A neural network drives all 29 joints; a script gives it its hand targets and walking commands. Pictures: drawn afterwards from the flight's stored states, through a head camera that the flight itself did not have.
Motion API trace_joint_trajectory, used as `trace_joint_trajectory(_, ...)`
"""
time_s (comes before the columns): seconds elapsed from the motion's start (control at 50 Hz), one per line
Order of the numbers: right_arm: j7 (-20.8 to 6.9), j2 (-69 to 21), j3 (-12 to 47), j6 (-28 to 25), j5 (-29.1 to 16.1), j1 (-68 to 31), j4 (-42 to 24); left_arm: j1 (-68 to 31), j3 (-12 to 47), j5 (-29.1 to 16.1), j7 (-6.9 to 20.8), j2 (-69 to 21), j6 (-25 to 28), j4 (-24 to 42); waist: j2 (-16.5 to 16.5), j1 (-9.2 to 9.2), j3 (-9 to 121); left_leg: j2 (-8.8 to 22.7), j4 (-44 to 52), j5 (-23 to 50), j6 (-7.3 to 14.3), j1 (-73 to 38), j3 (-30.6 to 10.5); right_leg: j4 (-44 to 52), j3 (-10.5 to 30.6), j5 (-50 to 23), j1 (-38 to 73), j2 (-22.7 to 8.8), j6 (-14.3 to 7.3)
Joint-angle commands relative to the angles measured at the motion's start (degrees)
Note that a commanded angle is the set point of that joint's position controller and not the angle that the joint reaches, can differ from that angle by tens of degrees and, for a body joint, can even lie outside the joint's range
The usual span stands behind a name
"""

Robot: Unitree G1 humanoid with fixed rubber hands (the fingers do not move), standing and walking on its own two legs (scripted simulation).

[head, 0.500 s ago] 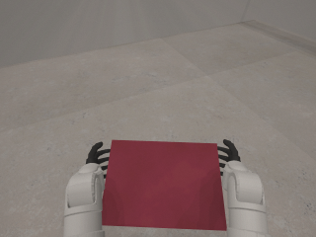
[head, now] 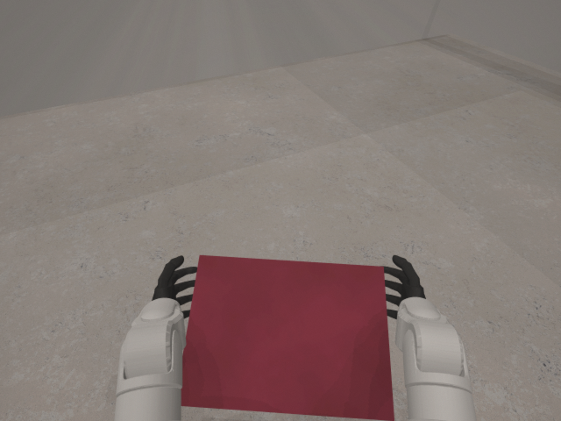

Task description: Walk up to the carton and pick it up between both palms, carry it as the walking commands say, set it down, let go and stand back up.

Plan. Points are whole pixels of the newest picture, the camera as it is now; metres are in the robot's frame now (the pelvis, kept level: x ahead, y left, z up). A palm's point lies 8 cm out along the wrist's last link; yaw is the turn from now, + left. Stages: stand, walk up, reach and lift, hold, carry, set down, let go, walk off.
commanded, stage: carry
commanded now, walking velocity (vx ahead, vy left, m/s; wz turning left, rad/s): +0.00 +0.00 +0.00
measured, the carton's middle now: (285, 337) +0.28 +0.00 -0.05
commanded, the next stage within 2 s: hold in 0.34 s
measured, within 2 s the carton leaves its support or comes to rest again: neither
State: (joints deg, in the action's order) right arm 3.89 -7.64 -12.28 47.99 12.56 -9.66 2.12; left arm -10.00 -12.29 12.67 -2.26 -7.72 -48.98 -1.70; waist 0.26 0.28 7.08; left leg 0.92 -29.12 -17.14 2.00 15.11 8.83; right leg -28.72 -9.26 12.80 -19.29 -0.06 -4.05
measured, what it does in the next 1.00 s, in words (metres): stands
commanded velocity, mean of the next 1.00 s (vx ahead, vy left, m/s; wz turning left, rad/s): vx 0.00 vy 0.00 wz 0.00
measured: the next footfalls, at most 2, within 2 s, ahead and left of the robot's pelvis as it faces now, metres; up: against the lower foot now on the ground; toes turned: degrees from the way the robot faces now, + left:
none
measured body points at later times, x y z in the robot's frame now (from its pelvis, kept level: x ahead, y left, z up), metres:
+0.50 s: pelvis +0.00 +0.01 +0.01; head -0.02 +0.00 +0.46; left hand +0.28 +0.18 +0.03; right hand +0.27 -0.17 +0.03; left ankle -0.02 +0.10 -0.74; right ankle +0.03 -0.08 -0.74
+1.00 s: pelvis -0.01 +0.00 +0.01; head -0.07 -0.01 +0.46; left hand +0.29 +0.19 +0.06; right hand +0.31 -0.16 +0.06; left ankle -0.02 +0.11 -0.74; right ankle +0.02 -0.08 -0.74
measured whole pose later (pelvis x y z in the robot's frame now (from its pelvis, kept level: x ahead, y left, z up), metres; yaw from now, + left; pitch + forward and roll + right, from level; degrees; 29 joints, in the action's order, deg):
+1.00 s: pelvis -0.01 +0.00 +0.01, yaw +0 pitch -6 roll +0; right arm -1.0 -6.1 -19.1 37.5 18.2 -22.1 24.9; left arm -20.3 -21.5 17.1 2.7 -5.5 -36.7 -25.0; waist 0.7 -1.7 2.6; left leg -3.0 -19.1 -12.2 1.6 0.5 -3.6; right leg -18.6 2.6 7.3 -4.8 5.0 -3.5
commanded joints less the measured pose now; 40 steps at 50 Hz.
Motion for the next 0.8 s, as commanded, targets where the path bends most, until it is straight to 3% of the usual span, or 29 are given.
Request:
trace_joint_trajectory(0.0,-15.55,-41.66,34.28,-1.93,-17.42,-26.24,-3.02,-27.67,33.10,-17.36,14.54,-41.86,2.96,3.77,-0.43,-0.05,13.99,8.40,4.20,10.75,-0.79,-2.05,-7.89,3.31,10.32,-14.45,9.31,-9.78,1.51)
trace_joint_trajectory(0.32,-14.95,-38.28,32.45,-6.70,-15.00,-24.83,-0.88,-25.88,31.53,-14.82,13.73,-39.00,7.70,1.09,-0.30,-0.06,12.99,8.53,4.55,11.13,-0.64,-2.39,-7.94,3.81,10.01,-12.59,9.09,-9.67,1.91)
trace_joint_trajectory(0.34,-14.48,-43.76,32.64,-6.82,-15.75,-18.93,3.63,-19.92,31.02,-14.33,13.82,-44.51,8.45,-5.41,2.98,-1.59,5.04,-3.13,6.88,19.49,0.57,-1.94,-14.12,4.22,16.37,-18.82,20.22,2.02,-0.50)
trace_joint_trajectory(0.36,-15.01,-40.86,32.33,-8.26,-15.76,-22.09,-0.20,-19.15,30.96,-13.32,13.28,-43.93,10.15,-3.85,0.49,-0.36,8.56,-3.15,6.99,21.87,0.46,-1.36,-15.22,4.78,18.03,-23.22,22.79,2.34,-0.81)
trace_joint_trajectory(0.38,-15.05,-40.38,32.10,-8.94,-15.32,-23.00,-0.98,-19.69,29.86,-12.09,13.51,-43.09,11.17,-2.43,0.32,-1.18,9.67,-3.31,7.81,21.90,0.27,-1.32,-15.59,5.26,18.39,-24.35,25.78,2.26,-0.78)
trace_joint_trajectory(0.42,-15.36,-43.10,35.05,-9.28,-16.04,-23.40,-3.04,-22.15,33.15,-13.47,14.07,-44.53,12.12,1.92,1.76,-1.87,12.85,-3.09,8.08,29.16,0.25,-1.82,-16.47,5.07,18.60,-29.30,29.43,2.33,-0.03)
trace_joint_trajectory(0.44,-15.42,-42.62,35.60,-9.46,-16.25,-23.27,-4.39,-22.89,34.78,-14.06,14.07,-44.90,12.35,3.32,3.38,-1.07,14.01,-2.70,8.24,32.95,-0.13,-2.79,-17.24,5.39,18.51,-30.01,30.15,2.60,0.10)
trace_joint_trajectory(0.46,-15.66,-42.31,34.99,-9.47,-15.77,-25.70,-3.21,-24.97,33.58,-13.52,14.36,-43.61,12.30,2.36,1.60,-2.14,13.70,-3.63,8.75,28.24,-0.54,-3.36,-17.15,6.30,18.60,-26.52,28.74,2.91,-0.02)
trace_joint_trajectory(0.48,-15.75,-42.48,35.24,-9.48,-15.49,-25.50,-2.33,-24.81,33.27,-13.63,14.62,-42.75,12.18,1.67,2.44,-2.34,12.33,-3.62,9.51,25.36,-0.38,-2.10,-17.18,6.64,18.70,-25.15,29.77,2.73,-0.12)
trace_joint_trajectory(0.54,-16.24,-42.19,34.48,-9.36,-13.85,-24.59,1.57,-24.97,31.36,-13.32,15.38,-42.38,12.05,-1.96,1.20,-1.56,10.15,-3.28,11.56,20.71,-0.01,0.04,-18.16,7.54,18.89,-22.37,31.64,2.48,0.27)
trace_joint_trajectory(0.64,-18.66,-45.00,32.08,-10.32,-10.97,-33.09,8.29,-33.66,28.35,-12.57,17.54,-45.56,12.77,-9.51,0.94,-1.24,5.67,-1.73,15.71,5.25,1.38,4.41,-19.31,7.14,17.92,-9.79,30.79,3.18,1.37)
trace_joint_trajectory(0.78,-21.93,-49.91,26.75,-11.44,-9.63,-43.60,20.04,-46.14,23.78,-11.91,20.03,-49.47,14.07,-19.55,0.50,-1.89,4.17,-0.31,17.70,-3.50,1.67,4.31,-18.09,7.78,17.44,1.17,28.78,3.54,2.33)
